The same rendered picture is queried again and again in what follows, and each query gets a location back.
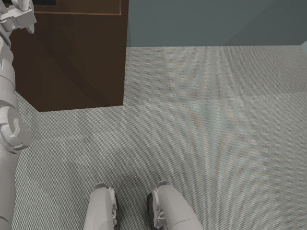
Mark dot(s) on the drawer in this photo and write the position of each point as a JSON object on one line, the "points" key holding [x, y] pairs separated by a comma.
{"points": [[82, 6]]}

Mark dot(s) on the robot right foot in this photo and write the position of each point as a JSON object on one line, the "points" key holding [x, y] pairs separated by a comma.
{"points": [[151, 213]]}

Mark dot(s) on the cabinet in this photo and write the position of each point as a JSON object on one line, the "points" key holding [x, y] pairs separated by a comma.
{"points": [[72, 60]]}

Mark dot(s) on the robot left hand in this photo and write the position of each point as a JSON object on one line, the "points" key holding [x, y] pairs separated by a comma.
{"points": [[19, 15]]}

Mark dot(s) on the left robot forearm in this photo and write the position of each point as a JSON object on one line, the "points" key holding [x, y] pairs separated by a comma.
{"points": [[7, 73]]}

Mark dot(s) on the right robot shin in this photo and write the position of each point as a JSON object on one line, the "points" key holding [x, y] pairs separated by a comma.
{"points": [[159, 218]]}

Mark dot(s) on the left robot upper arm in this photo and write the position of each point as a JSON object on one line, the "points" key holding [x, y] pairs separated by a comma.
{"points": [[14, 137]]}

